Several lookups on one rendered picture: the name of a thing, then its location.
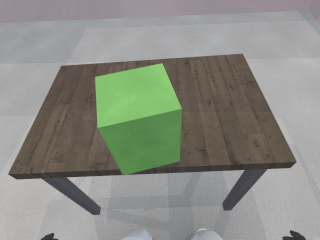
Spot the carton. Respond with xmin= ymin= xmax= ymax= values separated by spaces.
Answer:
xmin=95 ymin=63 xmax=182 ymax=176

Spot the robot thigh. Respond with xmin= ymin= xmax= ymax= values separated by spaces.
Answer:
xmin=121 ymin=228 xmax=152 ymax=240
xmin=191 ymin=230 xmax=223 ymax=240

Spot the right robot thigh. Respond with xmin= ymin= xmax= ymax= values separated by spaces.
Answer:
xmin=191 ymin=230 xmax=223 ymax=240

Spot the left robot thigh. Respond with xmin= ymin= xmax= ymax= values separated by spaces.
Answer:
xmin=121 ymin=228 xmax=152 ymax=240

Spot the table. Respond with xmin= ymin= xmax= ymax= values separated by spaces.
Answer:
xmin=8 ymin=54 xmax=297 ymax=215

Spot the robot right hand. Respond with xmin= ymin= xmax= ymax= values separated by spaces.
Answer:
xmin=282 ymin=230 xmax=306 ymax=240

